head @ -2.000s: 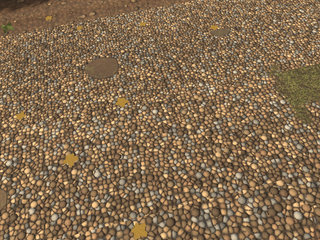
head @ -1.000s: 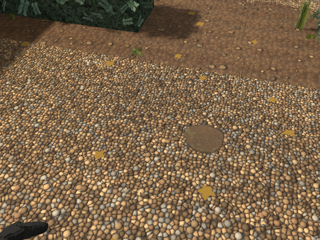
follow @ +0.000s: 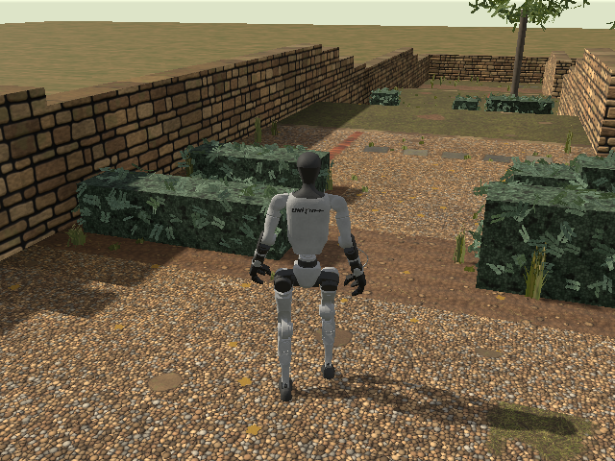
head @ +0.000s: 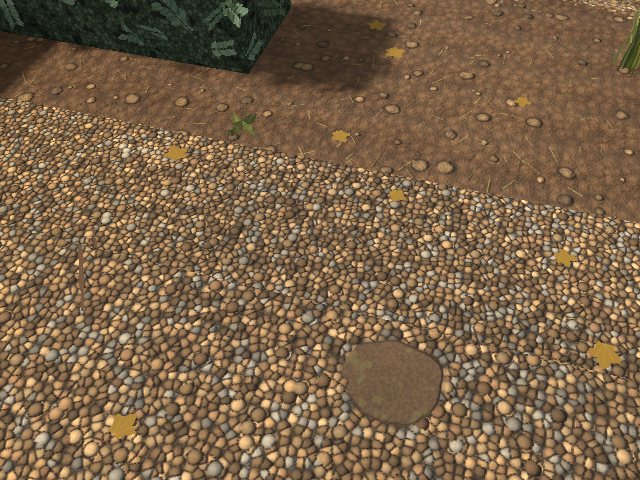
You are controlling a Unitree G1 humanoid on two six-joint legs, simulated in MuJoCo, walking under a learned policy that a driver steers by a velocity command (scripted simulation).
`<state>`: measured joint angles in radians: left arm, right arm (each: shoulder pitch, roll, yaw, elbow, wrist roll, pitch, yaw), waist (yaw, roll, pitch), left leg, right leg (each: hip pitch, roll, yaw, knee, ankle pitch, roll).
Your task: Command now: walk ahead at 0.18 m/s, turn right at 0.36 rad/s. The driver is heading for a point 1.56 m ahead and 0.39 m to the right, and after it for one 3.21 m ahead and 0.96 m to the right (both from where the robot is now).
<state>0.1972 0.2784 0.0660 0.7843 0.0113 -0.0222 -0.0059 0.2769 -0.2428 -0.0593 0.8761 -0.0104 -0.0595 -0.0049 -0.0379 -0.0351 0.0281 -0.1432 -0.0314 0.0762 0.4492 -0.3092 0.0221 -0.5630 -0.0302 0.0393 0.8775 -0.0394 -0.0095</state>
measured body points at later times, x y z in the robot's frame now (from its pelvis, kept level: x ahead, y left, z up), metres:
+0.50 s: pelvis +0.06 -0.01 +0.00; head +0.09 -0.03 +0.45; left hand +0.28 +0.22 -0.08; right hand +0.18 -0.30 -0.10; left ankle +0.09 +0.13 -0.70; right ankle +0.06 -0.11 -0.73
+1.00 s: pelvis +0.03 +0.04 +0.01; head +0.06 +0.04 +0.46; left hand +0.27 +0.21 -0.11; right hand +0.01 -0.24 -0.10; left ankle +0.08 +0.12 -0.73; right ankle -0.08 -0.10 -0.70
